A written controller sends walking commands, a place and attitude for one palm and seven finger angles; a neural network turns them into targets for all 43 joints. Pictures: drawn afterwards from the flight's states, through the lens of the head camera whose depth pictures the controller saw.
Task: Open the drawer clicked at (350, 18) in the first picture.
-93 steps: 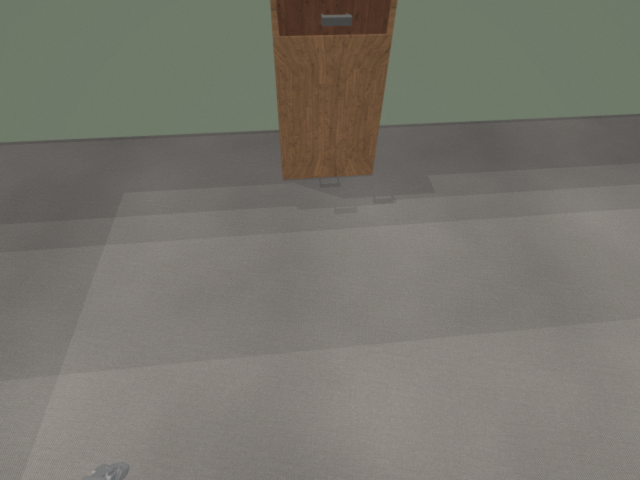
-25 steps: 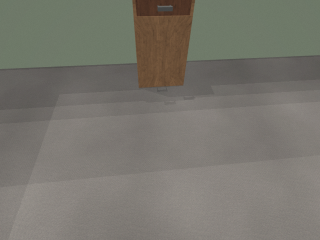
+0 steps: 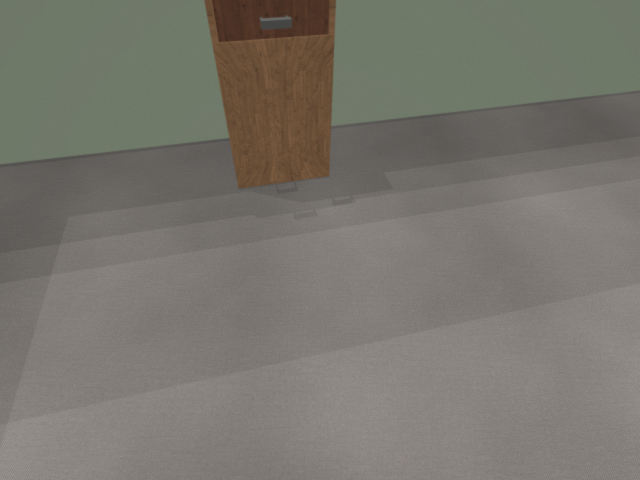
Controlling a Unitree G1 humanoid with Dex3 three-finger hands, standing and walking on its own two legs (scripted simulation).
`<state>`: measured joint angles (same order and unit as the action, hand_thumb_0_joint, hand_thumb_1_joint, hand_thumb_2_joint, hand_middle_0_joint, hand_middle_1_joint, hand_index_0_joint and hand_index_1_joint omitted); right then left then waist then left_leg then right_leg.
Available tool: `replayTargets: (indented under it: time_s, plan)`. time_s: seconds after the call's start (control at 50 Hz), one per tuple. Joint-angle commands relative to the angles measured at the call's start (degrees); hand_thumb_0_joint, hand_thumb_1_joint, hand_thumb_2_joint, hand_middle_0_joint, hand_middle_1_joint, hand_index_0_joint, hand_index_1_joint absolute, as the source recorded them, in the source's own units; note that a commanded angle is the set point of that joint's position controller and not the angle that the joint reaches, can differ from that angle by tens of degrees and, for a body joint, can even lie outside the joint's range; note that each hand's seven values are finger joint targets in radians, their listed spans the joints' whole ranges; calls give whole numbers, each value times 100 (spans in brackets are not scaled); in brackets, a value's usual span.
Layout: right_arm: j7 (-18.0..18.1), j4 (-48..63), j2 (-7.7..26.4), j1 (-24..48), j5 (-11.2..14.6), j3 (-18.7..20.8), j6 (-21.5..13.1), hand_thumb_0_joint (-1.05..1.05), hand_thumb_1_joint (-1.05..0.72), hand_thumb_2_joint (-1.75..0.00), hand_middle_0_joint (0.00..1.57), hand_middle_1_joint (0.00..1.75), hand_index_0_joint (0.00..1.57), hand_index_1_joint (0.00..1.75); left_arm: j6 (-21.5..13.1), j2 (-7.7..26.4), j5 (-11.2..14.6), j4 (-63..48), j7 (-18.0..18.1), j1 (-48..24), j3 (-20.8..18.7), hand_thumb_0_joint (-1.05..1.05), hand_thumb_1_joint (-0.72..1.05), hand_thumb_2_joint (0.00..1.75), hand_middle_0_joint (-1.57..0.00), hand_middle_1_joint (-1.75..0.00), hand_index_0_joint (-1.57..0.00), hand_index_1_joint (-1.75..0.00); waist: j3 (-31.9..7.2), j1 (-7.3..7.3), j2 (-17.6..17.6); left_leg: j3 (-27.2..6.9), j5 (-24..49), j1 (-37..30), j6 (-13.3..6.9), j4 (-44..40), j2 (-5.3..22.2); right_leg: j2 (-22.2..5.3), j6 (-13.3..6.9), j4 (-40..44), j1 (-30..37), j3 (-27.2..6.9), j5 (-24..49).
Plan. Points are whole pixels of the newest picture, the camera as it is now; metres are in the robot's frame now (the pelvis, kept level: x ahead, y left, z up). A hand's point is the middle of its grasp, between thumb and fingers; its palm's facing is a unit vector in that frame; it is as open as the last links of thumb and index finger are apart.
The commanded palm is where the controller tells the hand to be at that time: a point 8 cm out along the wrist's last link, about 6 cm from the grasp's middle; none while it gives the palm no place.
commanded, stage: walk to a spot facing it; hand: left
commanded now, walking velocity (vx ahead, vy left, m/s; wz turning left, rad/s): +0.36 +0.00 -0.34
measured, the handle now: (275, 20) +1.54 +0.27 +0.00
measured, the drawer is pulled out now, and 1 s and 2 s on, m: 0.00 0.00 0.00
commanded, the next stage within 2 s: turn to face it in 1.82 s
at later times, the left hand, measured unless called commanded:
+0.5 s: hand out of the picture +0.14 +0.23 -0.19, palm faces -0.05 -0.99 -0.15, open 7.4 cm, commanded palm none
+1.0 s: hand (295, 262) +0.56 +0.09 -0.16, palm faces -0.35 -0.92 -0.18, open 7.4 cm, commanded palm none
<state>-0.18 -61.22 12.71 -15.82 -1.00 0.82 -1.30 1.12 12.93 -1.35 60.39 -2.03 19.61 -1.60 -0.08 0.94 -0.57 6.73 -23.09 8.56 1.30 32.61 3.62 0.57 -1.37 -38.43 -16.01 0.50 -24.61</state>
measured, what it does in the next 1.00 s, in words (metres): walks ahead, turning right: left foot, then right foot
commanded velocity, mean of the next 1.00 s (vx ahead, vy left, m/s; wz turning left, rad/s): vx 0.37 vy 0.00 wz -0.27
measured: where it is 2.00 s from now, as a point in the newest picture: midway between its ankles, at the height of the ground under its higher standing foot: (369, 331)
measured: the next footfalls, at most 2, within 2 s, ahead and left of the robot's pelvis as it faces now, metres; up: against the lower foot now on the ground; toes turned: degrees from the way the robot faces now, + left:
left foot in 0.42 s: +0.31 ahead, +0.14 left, +0.00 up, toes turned +1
right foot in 0.94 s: +0.46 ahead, -0.14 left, +0.00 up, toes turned -26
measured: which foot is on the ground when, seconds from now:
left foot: down 0.00-0.02, up 0.04-0.40, down 0.42-0.94, up 0.96-1.00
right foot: down 0.00-0.42, up 0.44-0.92, down 0.94-1.00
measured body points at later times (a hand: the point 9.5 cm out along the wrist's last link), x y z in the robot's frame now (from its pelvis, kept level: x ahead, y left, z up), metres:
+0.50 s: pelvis +0.19 +0.05 -0.01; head +0.21 +0.07 +0.44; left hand +0.14 +0.28 -0.17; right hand +0.27 -0.19 -0.13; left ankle +0.27 +0.14 -0.73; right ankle +0.03 -0.07 -0.66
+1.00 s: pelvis +0.38 -0.02 -0.01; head +0.41 -0.04 +0.44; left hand +0.58 +0.14 -0.14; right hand +0.20 -0.17 -0.16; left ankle +0.29 +0.14 -0.68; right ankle +0.42 -0.13 -0.73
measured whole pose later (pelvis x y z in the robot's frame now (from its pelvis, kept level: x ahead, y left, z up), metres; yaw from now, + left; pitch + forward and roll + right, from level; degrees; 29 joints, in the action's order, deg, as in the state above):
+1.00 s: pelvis +0.38 -0.02 -0.01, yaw -19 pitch -1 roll +1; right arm -0.3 -67.5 7.4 -27.2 -0.8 1.7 -1.6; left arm -3.1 9.6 -1.4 55.8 -1.5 4.9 -3.2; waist 4.4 -3.7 0.3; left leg 11.5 -28.2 9.8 1.3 53.4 8.4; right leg -2.1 -4.4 -36.9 -23.1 8.4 -12.1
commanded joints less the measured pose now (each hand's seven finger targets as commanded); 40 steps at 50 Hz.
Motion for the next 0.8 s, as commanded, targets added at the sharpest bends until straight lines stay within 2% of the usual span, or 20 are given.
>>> replayTargets:
  time_s: [0.0,0.02,0.04,0.06,0.08,0.12,0.18,0.24,0.3,0.34,0.36,0.38,0.4,0.42,0.44,0.46,0.48,0.54,0.64,0.78]
  plan:
    - [75,495,659,262,44,198,-181,0,-90,-90,20,30,20,30,-401,979,-59,-73,92,1225,-331,0,90,90,-20,-30,-20,-30,43,611,-1325,244,669,2349,-183,2158,277,-1243,-592,1830,2107,-1782,790]
    - [36,830,583,867,18,153,-240,0,-90,-90,20,30,20,30,-447,1256,59,121,195,1850,-356,0,90,90,-20,-30,-20,-30,271,768,-1877,81,-894,3360,-78,3072,-74,-2111,-1067,2405,2267,-3335,1973]
    - [50,870,598,1225,4,183,-250,0,-90,-90,20,30,20,30,-440,1097,44,160,264,1869,-318,0,90,90,-20,-30,-20,-30,549,809,-1133,-420,-793,3617,-88,3485,167,-2199,-1378,2403,2007,-3458,2276]
    - [46,840,500,1221,3,196,-240,0,-90,-90,20,30,20,30,-428,924,12,107,289,1578,-268,0,90,90,-20,-30,-20,-30,758,576,-499,-514,-472,3741,-53,3614,320,-2128,-1491,2359,1838,-3140,2088]
    - [23,766,411,1088,-21,213,-213,0,-90,-90,20,30,20,30,-429,774,-11,9,302,1264,-228,0,90,90,-20,-30,-20,-30,796,368,-192,-542,-201,3593,-8,3498,419,-1983,-1394,2372,1528,-2712,1797]
    - [-35,633,265,787,-27,243,-138,0,-90,-90,20,30,20,30,-476,616,-31,-73,307,864,-197,0,90,90,-20,-30,-20,-30,741,79,-245,-406,273,3125,82,3111,435,-1675,-1187,2570,1016,-2059,1613]
    - [-102,685,140,739,-4,272,-71,0,-90,-90,20,30,20,30,-533,509,-18,-24,300,853,-189,0,90,90,-20,-30,-20,-30,730,-8,-547,-263,942,2904,131,2547,367,-1341,-994,2758,756,-1493,1695]
    - [-155,843,38,1023,14,259,-122,0,-90,-90,20,30,20,30,-555,507,-28,94,323,943,-203,0,90,90,-20,-30,-20,-30,694,50,-645,-153,1167,2770,97,1675,299,-1194,-875,2657,1007,-1229,2185]
    - [-161,941,21,1183,41,247,-204,0,-90,-90,20,30,20,30,-522,543,-32,132,335,899,-255,0,90,90,-20,-30,-20,-30,680,89,-673,-109,1134,1884,-34,819,175,-1205,-750,2470,792,-1171,2399]
    - [-100,757,136,532,25,299,-259,0,-90,-90,20,30,20,30,-511,622,-14,116,322,680,-308,0,90,90,-20,-30,-20,-30,436,-246,-648,64,1276,800,-89,181,-56,-1029,-629,1829,611,-964,2833]
    - [-25,523,319,-179,-1,344,-290,0,-90,-90,20,30,20,30,-500,549,5,109,309,657,-311,0,90,90,-20,-30,-20,-30,122,-513,-345,19,1327,-181,-142,-127,-119,-767,-517,873,382,-794,3201]
    - [68,292,792,-1046,-63,455,-316,0,-90,-90,20,30,20,30,-487,286,46,64,269,840,-309,0,90,90,-20,-30,-20,-30,-532,-797,475,-860,932,-1511,-323,-393,635,-429,-359,-517,-327,-576,2466]
    - [97,171,1382,-1635,-118,575,-328,0,-90,-90,20,30,20,30,-470,-26,100,-39,193,1114,-266,0,90,90,-20,-30,-20,-30,-1080,-792,2119,-3099,352,-2260,-856,-1326,2231,315,-114,-2522,-1453,134,-512]
    - [86,253,1344,-1466,-56,533,-230,0,-90,-90,20,30,20,30,-483,48,45,-235,205,796,-248,0,90,90,-20,-30,-20,-30,-811,-706,1479,-3705,-801,-1483,-1131,-1920,2544,105,-214,-3402,-1713,-227,-780]
    - [108,307,1034,-919,-46,487,-250,0,-90,-90,20,30,20,30,-456,-32,12,-254,215,464,-231,0,90,90,-20,-30,-20,-30,-319,-601,1358,-3426,-1507,-830,-1048,-2212,2476,-149,-217,-3918,-2074,-268,-312]
    - [110,403,646,-521,-41,395,-270,0,-90,-90,20,30,20,30,-425,-16,-12,-274,160,164,-248,0,90,90,-20,-30,-20,-30,326,-460,1056,-2871,-1422,-77,-929,-2328,2204,-437,-188,-3965,-2197,-246,229]
    - [117,402,322,-383,-61,304,-321,0,-90,-90,20,30,20,30,-386,-58,-58,-248,109,90,-261,0,90,90,-20,-30,-20,-30,573,-309,785,-2316,-797,420,-790,-2319,1943,-579,-150,-3803,-2024,-242,572]
    - [147,314,130,-274,-33,256,-436,0,-90,-90,20,30,20,30,-202,-240,-79,-134,65,408,-255,0,90,90,-20,-30,-20,-30,333,28,716,-936,479,726,-695,-2237,1560,-683,-18,-3342,-1611,-127,988]
    - [150,224,233,-548,-36,307,-480,0,-90,-90,20,30,20,30,-103,-205,-101,-473,2,-293,-297,0,90,90,-20,-30,-20,-30,479,3,448,-482,1036,173,-920,-2471,1544,-839,154,-2313,-2167,-23,1543]
    - [127,-87,377,-1215,-87,305,-395,0,-90,-90,20,30,20,30,-159,-196,-63,-854,-24,-1636,-205,0,90,90,-20,-30,-20,-30,708,-403,598,118,2195,-655,-893,-2159,1588,-698,87,-336,-1909,506,1416]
